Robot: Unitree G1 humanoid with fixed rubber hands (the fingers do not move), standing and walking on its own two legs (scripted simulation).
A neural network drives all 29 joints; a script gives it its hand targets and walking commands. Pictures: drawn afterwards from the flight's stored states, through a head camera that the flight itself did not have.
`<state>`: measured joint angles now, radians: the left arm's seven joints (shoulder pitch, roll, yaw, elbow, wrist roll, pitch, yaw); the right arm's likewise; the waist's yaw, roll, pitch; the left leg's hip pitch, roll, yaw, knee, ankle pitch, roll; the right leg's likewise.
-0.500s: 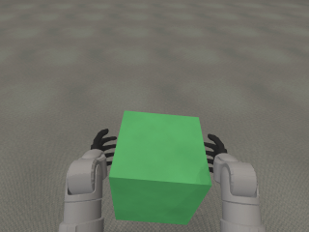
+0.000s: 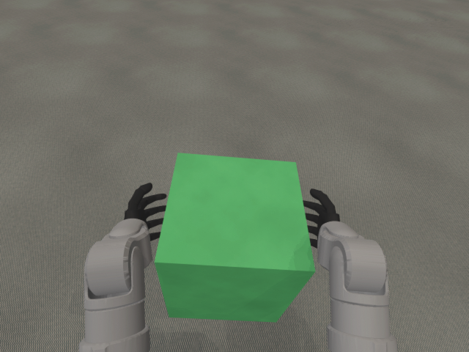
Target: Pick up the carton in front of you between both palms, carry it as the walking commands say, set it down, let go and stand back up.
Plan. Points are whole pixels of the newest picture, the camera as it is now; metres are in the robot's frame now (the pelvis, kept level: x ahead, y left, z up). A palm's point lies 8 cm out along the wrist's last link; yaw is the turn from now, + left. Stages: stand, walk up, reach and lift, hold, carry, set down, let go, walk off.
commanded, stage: carry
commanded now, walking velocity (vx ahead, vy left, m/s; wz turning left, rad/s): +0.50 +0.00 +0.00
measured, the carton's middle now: (230, 242) +0.31 +0.01 +0.01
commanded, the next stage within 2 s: none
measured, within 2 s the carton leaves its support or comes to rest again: neither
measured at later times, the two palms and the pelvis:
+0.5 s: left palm (170, 127) +0.56 +0.14 +0.08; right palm (297, 135) +0.56 -0.15 +0.07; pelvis +0.28 -0.01 +0.01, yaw +3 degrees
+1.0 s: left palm (162, 108) +0.65 +0.18 +0.07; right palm (278, 112) +0.65 -0.12 +0.07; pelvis +0.38 +0.02 +0.01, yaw +2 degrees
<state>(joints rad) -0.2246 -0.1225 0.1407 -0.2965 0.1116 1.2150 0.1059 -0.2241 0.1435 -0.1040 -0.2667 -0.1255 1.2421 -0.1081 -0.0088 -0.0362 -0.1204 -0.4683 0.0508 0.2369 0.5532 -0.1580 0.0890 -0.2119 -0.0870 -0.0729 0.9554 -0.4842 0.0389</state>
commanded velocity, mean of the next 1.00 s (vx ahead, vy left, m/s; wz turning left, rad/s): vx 0.05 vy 0.00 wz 0.00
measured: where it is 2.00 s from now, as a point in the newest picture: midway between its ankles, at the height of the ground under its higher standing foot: (221, 345)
